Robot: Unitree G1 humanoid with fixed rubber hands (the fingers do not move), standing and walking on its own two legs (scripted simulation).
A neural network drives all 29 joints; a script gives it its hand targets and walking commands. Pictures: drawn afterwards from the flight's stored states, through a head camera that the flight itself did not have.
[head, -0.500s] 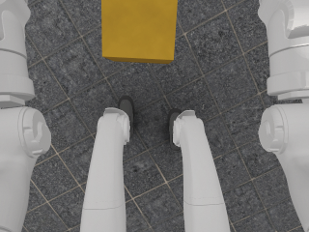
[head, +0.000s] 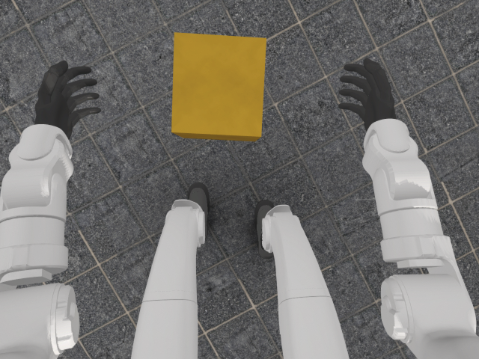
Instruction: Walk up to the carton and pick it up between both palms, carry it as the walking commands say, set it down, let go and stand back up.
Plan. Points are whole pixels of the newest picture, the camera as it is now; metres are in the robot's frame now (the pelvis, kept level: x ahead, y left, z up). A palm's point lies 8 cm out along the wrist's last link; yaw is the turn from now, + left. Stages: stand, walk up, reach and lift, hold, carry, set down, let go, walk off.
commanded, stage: let go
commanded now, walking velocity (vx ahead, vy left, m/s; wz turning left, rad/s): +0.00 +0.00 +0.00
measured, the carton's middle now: (219, 94) +0.56 +0.05 -0.59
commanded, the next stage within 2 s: stand in 1.06 s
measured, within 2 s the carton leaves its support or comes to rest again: neither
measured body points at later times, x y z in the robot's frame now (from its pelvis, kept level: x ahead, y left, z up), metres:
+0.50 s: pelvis +0.07 +0.00 +0.07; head +0.16 +0.00 +0.51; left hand +0.28 +0.25 -0.01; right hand +0.30 -0.23 -0.02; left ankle +0.14 +0.13 -0.65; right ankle +0.08 -0.11 -0.65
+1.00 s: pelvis +0.09 +0.00 +0.08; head +0.11 +0.00 +0.53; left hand +0.26 +0.25 +0.01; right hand +0.27 -0.23 +0.01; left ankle +0.14 +0.13 -0.65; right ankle +0.08 -0.11 -0.66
